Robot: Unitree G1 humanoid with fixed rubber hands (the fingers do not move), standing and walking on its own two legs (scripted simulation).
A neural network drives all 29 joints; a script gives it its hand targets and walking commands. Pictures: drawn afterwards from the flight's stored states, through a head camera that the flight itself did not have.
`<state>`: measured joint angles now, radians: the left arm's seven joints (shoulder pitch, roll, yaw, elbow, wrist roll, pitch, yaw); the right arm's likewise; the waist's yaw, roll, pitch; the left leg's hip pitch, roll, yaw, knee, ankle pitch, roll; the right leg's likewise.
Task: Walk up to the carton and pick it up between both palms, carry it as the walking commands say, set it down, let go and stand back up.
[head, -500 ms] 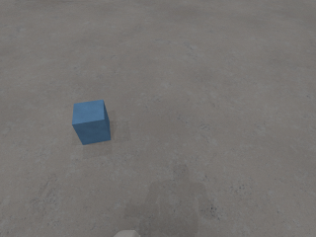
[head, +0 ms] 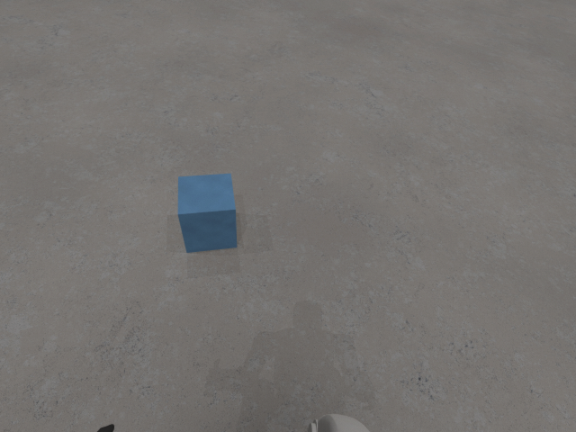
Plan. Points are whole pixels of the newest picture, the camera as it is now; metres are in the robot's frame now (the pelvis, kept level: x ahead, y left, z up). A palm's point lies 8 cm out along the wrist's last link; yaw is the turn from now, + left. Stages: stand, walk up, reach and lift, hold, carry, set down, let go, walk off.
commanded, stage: walk up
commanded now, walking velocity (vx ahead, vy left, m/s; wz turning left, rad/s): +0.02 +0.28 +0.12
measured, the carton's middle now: (208, 213) +1.01 +0.25 -0.65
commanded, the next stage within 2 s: none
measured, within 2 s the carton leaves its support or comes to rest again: neither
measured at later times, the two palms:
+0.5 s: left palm out of the picture +0.02 +0.39 -0.15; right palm out of the picture +0.12 -0.11 -0.13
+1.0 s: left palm (33, 264) +0.44 +0.46 -0.14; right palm out of the picture +0.14 +0.06 -0.09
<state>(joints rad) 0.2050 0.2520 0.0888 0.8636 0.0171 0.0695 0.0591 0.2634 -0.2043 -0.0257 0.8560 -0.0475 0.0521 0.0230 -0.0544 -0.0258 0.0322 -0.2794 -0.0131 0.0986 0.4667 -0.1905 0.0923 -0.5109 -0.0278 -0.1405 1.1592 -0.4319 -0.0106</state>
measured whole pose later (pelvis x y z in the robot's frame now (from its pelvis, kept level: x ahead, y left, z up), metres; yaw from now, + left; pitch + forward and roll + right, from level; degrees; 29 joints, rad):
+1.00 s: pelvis +0.29 +0.26 +0.01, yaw +3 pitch +2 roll -5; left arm 0.05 0.18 0.07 0.92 0.03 0.00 -0.08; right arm 0.60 -0.10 0.00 1.11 -0.01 -0.11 -0.02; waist -0.10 -0.04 0.04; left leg 0.08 0.06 0.15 0.23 -0.34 0.02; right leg -0.74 -0.05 -0.15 0.91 0.04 0.01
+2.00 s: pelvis +0.51 +0.25 -0.02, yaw +2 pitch +0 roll -2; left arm 0.19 0.20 0.05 0.98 0.01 0.07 0.03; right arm 0.18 -0.25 -0.06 1.00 -0.03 0.05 -0.03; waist -0.03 0.03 0.05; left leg -0.48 0.11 0.12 0.42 0.05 0.04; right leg -0.31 -0.01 -0.08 0.76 -0.44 0.02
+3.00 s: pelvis +0.50 +0.31 +0.02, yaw +5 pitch +1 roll -6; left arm 0.31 0.21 0.09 1.03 0.03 0.03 -0.04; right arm 0.49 -0.12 0.01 1.13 -0.02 -0.08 -0.01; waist -0.05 -0.03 0.00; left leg -0.13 0.11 0.09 0.33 -0.22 0.02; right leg -0.61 -0.07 -0.04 1.11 -0.09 0.05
